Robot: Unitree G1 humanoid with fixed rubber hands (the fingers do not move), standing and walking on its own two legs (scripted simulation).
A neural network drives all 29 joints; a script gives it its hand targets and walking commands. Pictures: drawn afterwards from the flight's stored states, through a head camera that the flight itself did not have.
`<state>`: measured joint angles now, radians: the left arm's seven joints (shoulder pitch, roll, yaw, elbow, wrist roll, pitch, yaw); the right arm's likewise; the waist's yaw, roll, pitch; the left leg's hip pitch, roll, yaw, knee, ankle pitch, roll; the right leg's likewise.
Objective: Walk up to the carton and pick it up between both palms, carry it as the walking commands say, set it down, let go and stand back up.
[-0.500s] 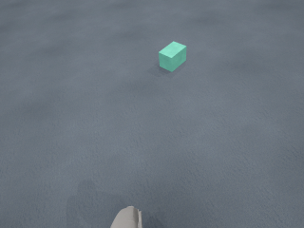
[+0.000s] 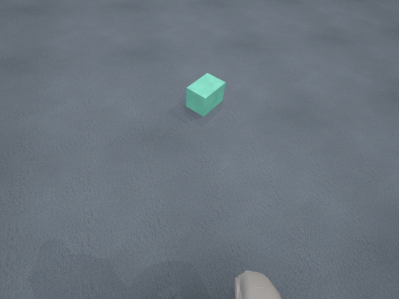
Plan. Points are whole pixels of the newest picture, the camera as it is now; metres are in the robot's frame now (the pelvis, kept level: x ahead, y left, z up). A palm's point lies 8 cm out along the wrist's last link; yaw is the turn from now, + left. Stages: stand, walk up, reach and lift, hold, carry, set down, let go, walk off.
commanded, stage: walk up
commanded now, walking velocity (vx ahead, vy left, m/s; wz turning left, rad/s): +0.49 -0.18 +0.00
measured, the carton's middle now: (205, 94) +1.50 -0.14 -0.70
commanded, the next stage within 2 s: none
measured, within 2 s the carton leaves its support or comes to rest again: neither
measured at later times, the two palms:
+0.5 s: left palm (135, 239) +0.26 +0.16 -0.12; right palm (324, 235) +0.27 -0.33 -0.16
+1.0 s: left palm (122, 162) +0.51 +0.23 -0.16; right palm (278, 146) +0.54 -0.27 -0.12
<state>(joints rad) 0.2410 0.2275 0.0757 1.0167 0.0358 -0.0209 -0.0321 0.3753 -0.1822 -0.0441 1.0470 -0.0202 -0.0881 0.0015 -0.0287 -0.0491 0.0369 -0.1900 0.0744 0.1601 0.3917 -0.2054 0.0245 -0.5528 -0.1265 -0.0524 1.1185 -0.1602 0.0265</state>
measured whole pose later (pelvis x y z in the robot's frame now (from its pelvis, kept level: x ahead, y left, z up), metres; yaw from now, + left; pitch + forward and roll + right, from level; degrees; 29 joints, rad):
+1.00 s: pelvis +0.51 -0.01 -0.01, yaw -1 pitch +0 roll -1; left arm 0.30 0.22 0.07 1.05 0.03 -0.05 -0.01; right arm 0.25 -0.19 -0.06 1.00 -0.03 -0.08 0.01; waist 0.01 -0.05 0.05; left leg -0.29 0.08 0.18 0.47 -0.19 0.03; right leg -0.44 -0.11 -0.06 1.17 -0.27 0.01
